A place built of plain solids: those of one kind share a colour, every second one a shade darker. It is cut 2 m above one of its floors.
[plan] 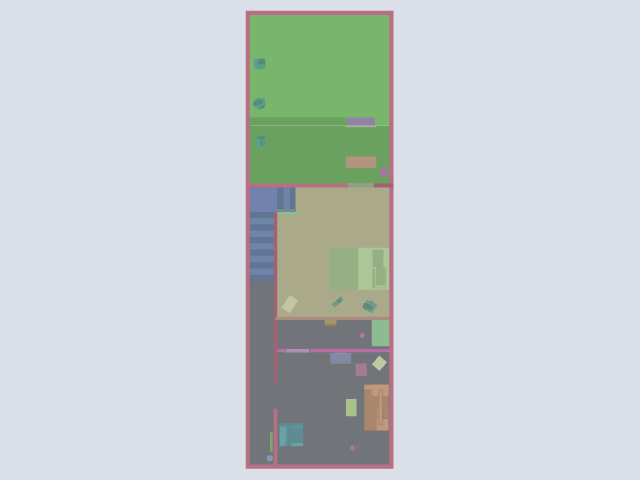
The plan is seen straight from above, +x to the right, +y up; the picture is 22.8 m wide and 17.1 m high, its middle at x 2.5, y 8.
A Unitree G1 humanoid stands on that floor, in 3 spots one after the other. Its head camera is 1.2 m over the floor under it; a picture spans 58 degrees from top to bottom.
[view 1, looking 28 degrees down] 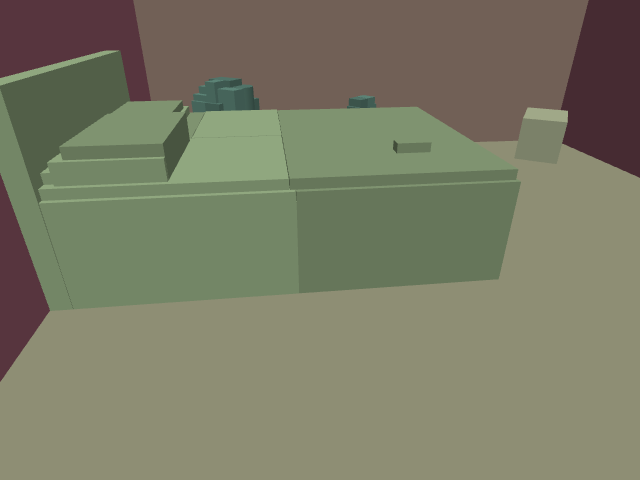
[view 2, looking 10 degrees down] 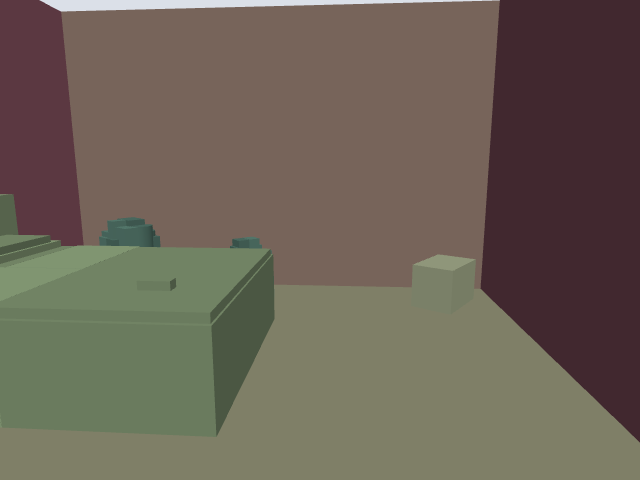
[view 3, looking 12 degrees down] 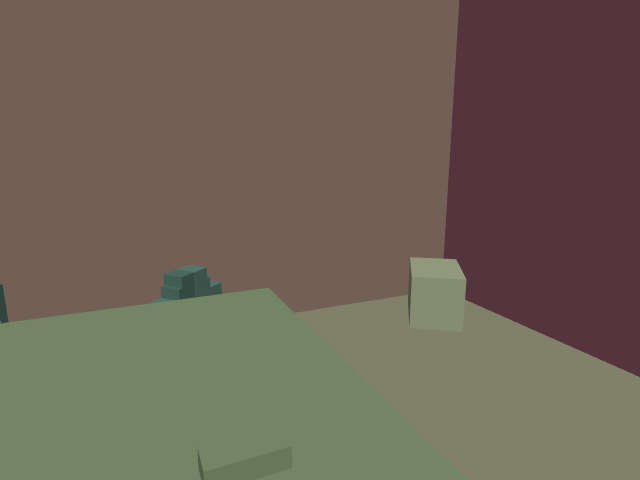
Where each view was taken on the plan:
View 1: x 3.95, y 9.44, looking -97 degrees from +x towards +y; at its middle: bedstead_upper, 1.95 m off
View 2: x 2.25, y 9.44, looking -86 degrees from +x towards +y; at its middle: bedroom_front_wall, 4.25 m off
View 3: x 3.40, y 8.12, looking -114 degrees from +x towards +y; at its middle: bedroom_front_wall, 3.19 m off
